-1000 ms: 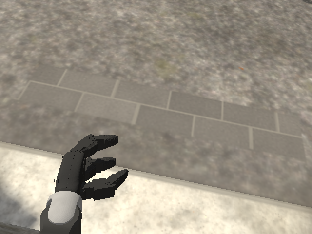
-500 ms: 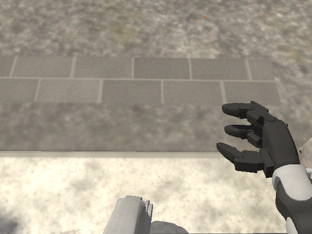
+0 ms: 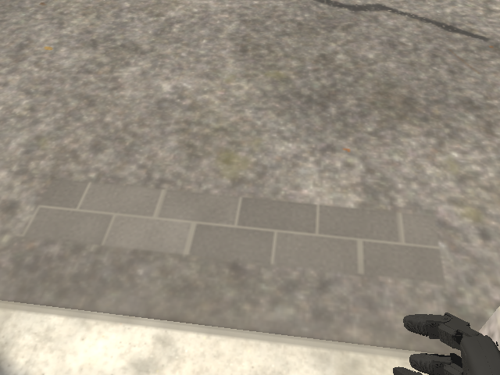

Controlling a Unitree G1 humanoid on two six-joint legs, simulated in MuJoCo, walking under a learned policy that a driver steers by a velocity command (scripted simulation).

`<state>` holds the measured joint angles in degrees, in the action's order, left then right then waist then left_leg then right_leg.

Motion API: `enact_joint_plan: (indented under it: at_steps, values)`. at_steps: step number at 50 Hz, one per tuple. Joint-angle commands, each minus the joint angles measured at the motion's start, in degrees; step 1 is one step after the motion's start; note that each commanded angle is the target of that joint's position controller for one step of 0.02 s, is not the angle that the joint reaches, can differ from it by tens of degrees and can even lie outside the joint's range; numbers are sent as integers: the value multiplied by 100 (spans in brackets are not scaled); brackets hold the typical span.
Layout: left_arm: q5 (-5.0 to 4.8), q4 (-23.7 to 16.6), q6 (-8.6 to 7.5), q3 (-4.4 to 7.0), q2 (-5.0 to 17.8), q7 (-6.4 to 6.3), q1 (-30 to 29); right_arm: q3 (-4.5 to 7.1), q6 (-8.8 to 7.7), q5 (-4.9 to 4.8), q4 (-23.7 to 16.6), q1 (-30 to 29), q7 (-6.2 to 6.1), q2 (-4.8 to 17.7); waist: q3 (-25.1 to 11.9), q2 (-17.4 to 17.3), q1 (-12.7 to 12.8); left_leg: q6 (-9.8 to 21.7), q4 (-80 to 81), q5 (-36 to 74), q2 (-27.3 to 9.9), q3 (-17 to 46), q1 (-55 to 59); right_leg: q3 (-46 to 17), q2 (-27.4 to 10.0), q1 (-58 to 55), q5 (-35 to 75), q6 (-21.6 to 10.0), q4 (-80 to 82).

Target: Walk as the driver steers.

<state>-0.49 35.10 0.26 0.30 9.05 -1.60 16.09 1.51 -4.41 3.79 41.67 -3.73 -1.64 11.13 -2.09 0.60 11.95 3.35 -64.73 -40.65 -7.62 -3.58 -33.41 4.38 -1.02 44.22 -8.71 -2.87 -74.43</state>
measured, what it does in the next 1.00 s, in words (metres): goes down, turning left: left foot 0.21 m lower, then right foot 0.21 m higher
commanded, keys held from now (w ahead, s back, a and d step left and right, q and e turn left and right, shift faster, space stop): w+q+shift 0.50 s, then w+shift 0.14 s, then shift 0.36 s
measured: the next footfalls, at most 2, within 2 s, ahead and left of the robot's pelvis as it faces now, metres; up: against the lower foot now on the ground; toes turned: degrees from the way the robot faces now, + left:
left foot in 0.60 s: -0.09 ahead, +0.15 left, -0.21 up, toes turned +4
right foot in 0.88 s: +0.12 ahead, -0.05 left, +0.00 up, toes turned +18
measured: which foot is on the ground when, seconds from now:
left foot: down 0.00-0.00, up 0.02-0.58, down 0.60-0.90, up 0.92-1.00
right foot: down 0.00-0.60, up 0.62-0.86, down 0.88-1.00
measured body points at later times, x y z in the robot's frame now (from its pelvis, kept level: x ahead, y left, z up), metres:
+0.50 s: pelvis +0.02 +0.00 -0.03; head +0.02 -0.01 +0.42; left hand +0.22 +0.28 -0.04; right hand +0.25 -0.23 -0.11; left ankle -0.07 +0.06 -0.66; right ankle +0.03 -0.10 -0.66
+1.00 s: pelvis -0.04 +0.09 -0.04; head +0.03 +0.12 +0.40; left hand +0.18 +0.29 -0.13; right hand -0.14 -0.16 -0.15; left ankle -0.17 +0.17 -0.67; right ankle +0.07 -0.05 -0.65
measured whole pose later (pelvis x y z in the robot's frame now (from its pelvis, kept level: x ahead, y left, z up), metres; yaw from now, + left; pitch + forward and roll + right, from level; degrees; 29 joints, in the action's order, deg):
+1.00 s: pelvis -0.04 +0.09 -0.04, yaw +21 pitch +12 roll -6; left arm 1.1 36.7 3.3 -5.2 1.6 4.3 -7.0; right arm -0.6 -1.3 1.4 61.8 38.0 4.5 9.3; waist -3.5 -5.5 -3.2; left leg 2.3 -75.0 -1.7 5.3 16.0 -37.7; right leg 1.8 1.2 53.9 -34.2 -5.1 -73.1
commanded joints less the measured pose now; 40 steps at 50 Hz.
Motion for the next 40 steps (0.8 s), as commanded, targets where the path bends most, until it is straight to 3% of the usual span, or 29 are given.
enact_joint_plan:
  at_steps: [1,2,3,4,5,6,8,11,12,14,17,18,21,23,25,26,27,28,29,30,31,32,33,34,35,36,38,39,40]
  values:
    - [163,906,-406,-31,20,181,2668,-145,59,-61,-1196,-1470,-43,-625,-357,1257,984,237,-3649,393,1493,128,-1899,-366,-7,-3562,1317,-384,3584]
    - [609,572,-536,-102,221,110,1901,-246,87,-209,-1478,-555,46,-1468,-935,1704,-240,-166,-6106,899,1839,1596,-3390,-2141,-612,-4574,2578,-401,2192]
    - [610,46,-564,67,625,0,1010,-308,114,-257,-1517,236,116,-1323,-1638,777,-1012,-210,-6059,1798,1421,1713,-3339,-3947,-1644,-4260,-209,-386,3667]
    - [474,-132,-568,204,581,-54,109,-108,163,-8,-1675,-287,190,-533,-1061,-492,-1235,-205,-6093,3326,1084,1632,-2834,-4393,-1832,-2501,-3291,-253,4156]
    - [378,-110,-685,176,612,-74,-211,4,258,93,-1771,-359,239,-115,-366,-845,-1385,-188,-6116,3590,879,1515,-2842,-4152,-2033,-1619,-3570,-319,4097]
    - [367,-1,-796,192,651,-99,-253,83,392,80,-1844,-454,256,99,-143,-969,-1423,-176,-6089,3499,864,1396,-2771,-3720,-2113,-1414,-3382,-431,4062]
    - [336,-67,-884,205,652,-170,-523,289,760,-23,-1849,-327,221,460,-76,-785,-1544,-246,-5578,3414,868,1061,-2374,-3006,-2068,-1339,-3093,-507,3914]
    - [396,-120,-898,255,886,-204,-531,383,1002,-135,-1826,-287,173,474,-77,-400,-1451,-219,-4604,3959,926,765,-2074,-2159,-2010,-1747,-2802,-527,3555]
    - [453,-131,-869,234,852,-211,-598,436,1043,-143,-1690,-153,182,477,-97,-238,-1475,-229,-4258,4384,1037,417,-1872,-1700,-1907,-1866,-2760,-468,3290]
    - [450,-216,-762,220,826,-210,-581,468,1031,-189,-1517,-45,201,371,-211,81,-1447,-200,-3787,4505,1065,207,-1671,-1309,-1947,-2131,-2589,-395,3101]
    - [381,-452,-606,203,804,-154,-946,540,1010,-232,-1361,161,205,417,-272,566,-1568,-172,-2969,4440,965,66,-1379,-967,-2064,-2372,-2216,-270,2928]
    - [374,-537,-557,214,801,-141,-1020,562,996,-197,-1361,200,193,458,-219,604,-1578,-168,-2649,4418,879,51,-1366,-911,-2165,-2497,-2169,-227,2854]
    - [376,-791,-517,216,848,-65,-1549,618,919,-213,-1407,289,151,578,-217,864,-1678,-67,-1819,4229,624,-39,-1117,-759,-2521,-2587,-1908,-127,2872]
    - [400,-947,-453,164,760,-23,-2052,633,785,-240,-1451,493,137,614,-180,1086,-1801,145,-775,4064,291,-173,-647,-404,-2693,-2470,-1736,-18,2990]
    - [381,-1081,-398,133,740,48,-2275,595,673,-234,-1385,770,131,580,-135,1037,-1844,453,1094,4056,4,-322,-68,130,-2654,-2623,-1052,109,2660]
    - [364,-1060,-348,125,684,53,-2023,588,589,-177,-1320,893,154,678,-217,854,-1696,572,2212,4261,-96,-370,99,350,-2580,-3039,-519,91,2135]
    - [319,-993,-242,98,561,47,-1564,537,442,-98,-1231,964,187,698,-264,398,-1487,580,3603,3776,101,-659,44,567,-2434,-3840,693,-7,1326]
    - [272,-999,-123,49,547,114,-1744,522,154,-54,-836,1498,238,628,-215,-333,-1799,606,4916,4464,577,-1022,-215,967,-1934,-4811,1737,60,81]
    - [44,-1157,31,121,625,49,-2136,502,-19,23,-431,2117,271,653,-228,-674,-2151,643,6443,5806,786,-1392,560,1194,-1467,-4703,2914,61,-1535]
    - [-202,-1343,35,185,682,-40,-3386,470,-120,14,15,3844,368,518,-278,-987,-3488,846,7398,7705,393,-929,1734,1364,-1107,-3927,2717,-129,-3909]
    - [-261,-1574,-31,-31,-289,11,-4120,289,-27,42,465,4405,404,338,-100,-1337,-3409,665,6265,8803,156,-428,2410,1254,-595,-2390,159,-380,-5697]
    - [-238,-2013,-249,-135,-645,113,-5084,407,-68,10,828,4978,420,941,-26,-2244,-3475,240,4623,12623,-45,173,4012,1135,198,361,-3250,-233,-6182]
    - [81,-2474,-469,-227,-799,175,-5697,484,8,204,1368,5904,221,958,-462,-1760,-3547,581,3620,13893,-136,1067,5948,1099,488,2868,-3458,5,-6553]
    - [144,-2547,-563,-286,-852,180,-5669,499,115,347,1339,5785,-41,937,-1122,-1209,-3436,907,3523,13493,-390,1593,7051,752,333,3783,-3174,260,-6469]
    - [172,-2502,-605,-309,-799,208,-5781,475,128,284,1368,5909,-238,758,-1300,-1011,-3522,876,3664,12721,-302,1937,7124,731,207,3950,-3255,419,-6141]
    - [124,-2574,-521,-321,-902,292,-5561,464,57,266,1363,5730,-409,700,-1345,-1211,-3148,1092,3915,12030,-542,2593,7313,410,147,4365,-3403,477,-6015]
    - [191,-2489,-342,-363,-1038,481,-5497,425,-94,47,1249,5431,-573,290,-1419,-646,-2806,1295,4361,10394,-899,3302,6580,-215,-52,4150,-3416,276,-5533]
    - [476,-2702,-14,-474,-70,664,-4823,-129,173,-110,2271,6863,0,114,-1881,-1347,-2229,918,3489,10958,-897,2779,5790,-1353,-69,4543,-5044,-377,-4008]
    - [583,-2459,50,-464,-69,637,-4337,-85,280,54,2015,6291,168,197,-1770,-496,-1954,1048,4095,10882,-747,2976,4825,-1140,-107,4036,-4562,-494,-2520]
